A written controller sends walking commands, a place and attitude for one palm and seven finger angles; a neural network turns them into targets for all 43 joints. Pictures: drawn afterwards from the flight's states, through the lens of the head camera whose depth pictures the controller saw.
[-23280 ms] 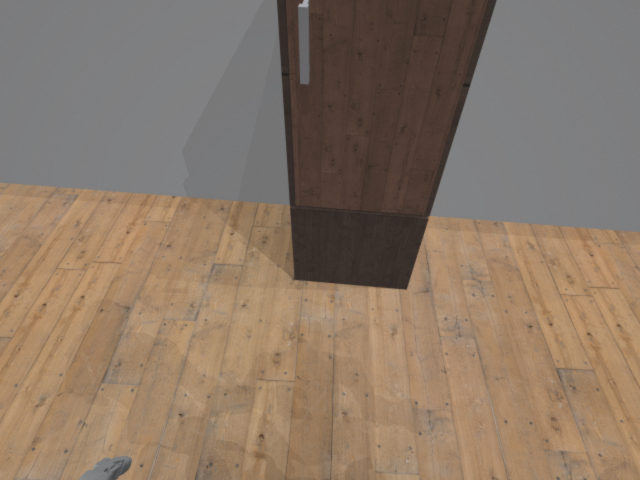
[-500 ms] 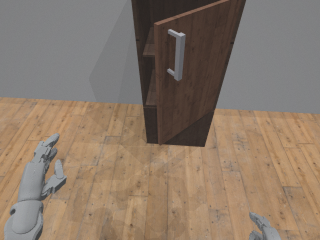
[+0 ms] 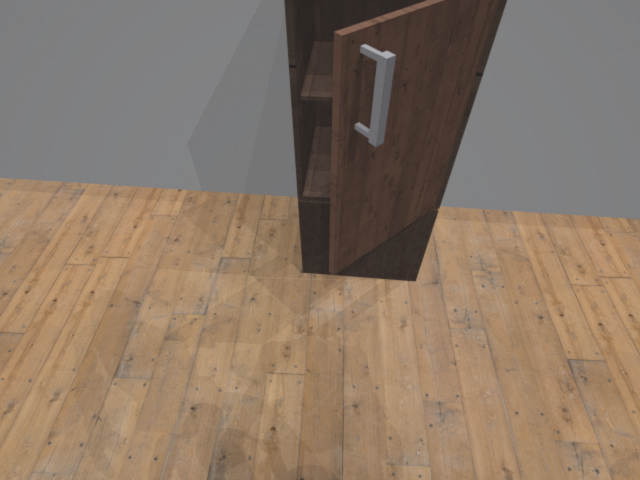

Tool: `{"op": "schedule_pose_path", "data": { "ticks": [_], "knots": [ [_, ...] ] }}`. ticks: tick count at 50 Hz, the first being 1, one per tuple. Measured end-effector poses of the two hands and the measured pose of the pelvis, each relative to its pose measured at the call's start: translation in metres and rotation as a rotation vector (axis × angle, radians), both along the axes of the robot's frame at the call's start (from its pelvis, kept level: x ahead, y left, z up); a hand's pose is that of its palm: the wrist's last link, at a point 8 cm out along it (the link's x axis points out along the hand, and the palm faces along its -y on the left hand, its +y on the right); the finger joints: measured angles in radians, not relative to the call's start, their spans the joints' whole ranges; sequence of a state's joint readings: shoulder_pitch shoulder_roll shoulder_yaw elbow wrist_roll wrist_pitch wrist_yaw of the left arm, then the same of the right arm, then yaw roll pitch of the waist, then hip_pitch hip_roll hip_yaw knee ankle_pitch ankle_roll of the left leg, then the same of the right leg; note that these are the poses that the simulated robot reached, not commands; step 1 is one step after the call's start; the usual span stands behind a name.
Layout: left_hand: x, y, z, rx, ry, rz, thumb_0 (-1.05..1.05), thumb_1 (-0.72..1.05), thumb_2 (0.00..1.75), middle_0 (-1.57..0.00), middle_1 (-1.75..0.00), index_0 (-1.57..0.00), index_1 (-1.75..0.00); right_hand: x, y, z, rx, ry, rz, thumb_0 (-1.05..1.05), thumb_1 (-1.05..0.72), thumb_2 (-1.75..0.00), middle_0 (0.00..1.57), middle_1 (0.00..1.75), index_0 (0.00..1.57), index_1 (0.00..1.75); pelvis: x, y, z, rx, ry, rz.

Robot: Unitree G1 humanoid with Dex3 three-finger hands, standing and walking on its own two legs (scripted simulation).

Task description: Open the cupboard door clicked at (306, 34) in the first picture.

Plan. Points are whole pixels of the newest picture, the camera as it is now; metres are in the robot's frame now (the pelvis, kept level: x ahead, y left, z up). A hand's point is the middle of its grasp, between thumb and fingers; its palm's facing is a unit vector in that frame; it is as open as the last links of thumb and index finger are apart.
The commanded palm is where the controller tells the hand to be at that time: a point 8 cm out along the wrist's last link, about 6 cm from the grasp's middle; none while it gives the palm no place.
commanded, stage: let the arm hang, fingers relaxed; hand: left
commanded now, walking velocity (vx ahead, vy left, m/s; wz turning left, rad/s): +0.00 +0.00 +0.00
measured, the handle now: (372, 97) +0.65 -0.04 +0.15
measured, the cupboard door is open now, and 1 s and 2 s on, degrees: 44 44 44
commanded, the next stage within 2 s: look to check the result in 0.52 s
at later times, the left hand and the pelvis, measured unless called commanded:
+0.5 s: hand out of the picture +0.01 +0.15 -0.18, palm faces +0.04 -0.99 -0.16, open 7.3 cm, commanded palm none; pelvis +0.01 -0.01 +0.00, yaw -1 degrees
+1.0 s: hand out of the picture +0.03 +0.15 -0.17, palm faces +0.06 -0.98 -0.18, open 7.4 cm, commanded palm none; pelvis +0.04 -0.02 +0.00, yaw +0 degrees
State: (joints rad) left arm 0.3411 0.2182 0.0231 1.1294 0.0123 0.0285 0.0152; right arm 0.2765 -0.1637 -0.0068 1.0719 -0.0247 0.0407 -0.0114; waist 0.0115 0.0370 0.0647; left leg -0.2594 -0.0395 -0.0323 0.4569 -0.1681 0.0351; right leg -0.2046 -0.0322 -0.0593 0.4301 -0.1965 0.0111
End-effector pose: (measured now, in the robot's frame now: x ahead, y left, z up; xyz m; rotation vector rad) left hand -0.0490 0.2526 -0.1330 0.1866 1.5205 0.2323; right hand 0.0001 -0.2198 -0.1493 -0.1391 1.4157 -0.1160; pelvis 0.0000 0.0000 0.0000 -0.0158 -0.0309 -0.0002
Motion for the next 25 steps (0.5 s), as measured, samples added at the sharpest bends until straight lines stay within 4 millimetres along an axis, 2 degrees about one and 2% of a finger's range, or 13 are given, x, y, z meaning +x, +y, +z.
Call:
{"op": "schedule_pose_path", "data": {
  "ticks": [3,7,19,25],
  "knots": [
    [-0.007,0.0,0.003,0.009,0.018,0.004,0.0,0.92,0.9,-0.2,-0.29,-0.19,-0.3,-0.012,0.007,-0.004,0.021,0.023,-0.018,0.01,-0.91,-0.9,0.2,0.3,0.2,0.3,-0.001,0.001,0.0,0.005,0.0,-0.005],
    [-0.005,-0.008,0.001,-0.001,0.008,0.002,0.01,0.91,0.9,-0.2,-0.29,-0.19,-0.3,-0.023,0.01,-0.006,0.034,0.042,-0.036,0.01,-0.91,-0.9,0.2,0.3,0.2,0.3,-0.002,0.0,0.0,0.01,0.002,-0.01],
    [0.042,-0.054,-0.015,-0.102,-0.102,-0.021,0.0,0.9,0.9,-0.2,-0.29,-0.2,-0.3,-0.027,0.002,-0.003,0.013,0.041,-0.068,0.01,-0.91,-0.9,0.2,0.3,0.19,0.3,0.004,-0.008,-0.001,0.014,0.01,-0.015],
    [0.052,-0.058,-0.016,-0.101,-0.108,-0.02,0.01,0.92,0.9,-0.2,-0.29,-0.2,-0.3,-0.021,0.001,-0.001,0.014,0.038,-0.074,0.01,-0.91,-0.9,0.2,0.3,0.19,0.3,0.011,-0.013,-0.001,0.013,0.013,-0.013]
  ]
}}
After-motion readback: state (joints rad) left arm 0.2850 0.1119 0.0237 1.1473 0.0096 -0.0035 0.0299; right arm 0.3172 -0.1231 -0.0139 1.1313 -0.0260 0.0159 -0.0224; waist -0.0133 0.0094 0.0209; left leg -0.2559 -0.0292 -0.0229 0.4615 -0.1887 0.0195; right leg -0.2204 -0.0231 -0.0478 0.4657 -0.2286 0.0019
